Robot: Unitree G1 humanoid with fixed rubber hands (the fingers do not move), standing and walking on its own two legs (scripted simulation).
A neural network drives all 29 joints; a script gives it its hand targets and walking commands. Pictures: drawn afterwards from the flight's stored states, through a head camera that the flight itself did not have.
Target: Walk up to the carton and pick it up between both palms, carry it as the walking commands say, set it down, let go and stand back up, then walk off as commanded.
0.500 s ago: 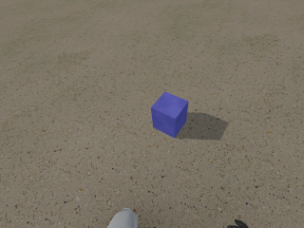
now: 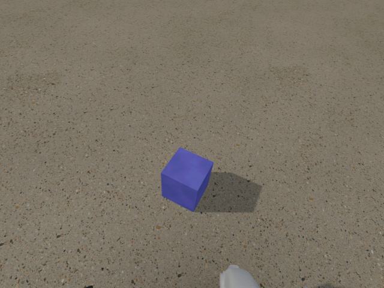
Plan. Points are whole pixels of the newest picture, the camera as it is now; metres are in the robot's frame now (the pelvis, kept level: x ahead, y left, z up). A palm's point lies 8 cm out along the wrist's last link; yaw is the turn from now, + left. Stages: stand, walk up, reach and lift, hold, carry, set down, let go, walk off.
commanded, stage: walk up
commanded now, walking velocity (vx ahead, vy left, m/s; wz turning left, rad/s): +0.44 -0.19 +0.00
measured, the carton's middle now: (186, 179) +0.76 -0.06 -0.66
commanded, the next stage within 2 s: none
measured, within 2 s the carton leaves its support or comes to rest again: neither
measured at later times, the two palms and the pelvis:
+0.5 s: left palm out of the picture +0.16 +0.18 -0.11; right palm (307, 253) +0.23 -0.32 -0.16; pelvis +0.18 -0.08 +0.00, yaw +0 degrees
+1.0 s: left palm (93, 248) +0.26 +0.23 -0.16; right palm (293, 233) +0.27 -0.28 -0.12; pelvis +0.24 -0.02 -0.01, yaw -2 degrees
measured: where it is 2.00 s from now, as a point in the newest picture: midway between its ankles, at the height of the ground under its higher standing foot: (164, 278)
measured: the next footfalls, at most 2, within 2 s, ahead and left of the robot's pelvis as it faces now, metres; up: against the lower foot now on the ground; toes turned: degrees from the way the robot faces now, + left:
right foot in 0.20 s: +0.25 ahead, -0.19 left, +0.00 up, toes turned -8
left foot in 0.72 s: +0.34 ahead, +0.11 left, +0.00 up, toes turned +7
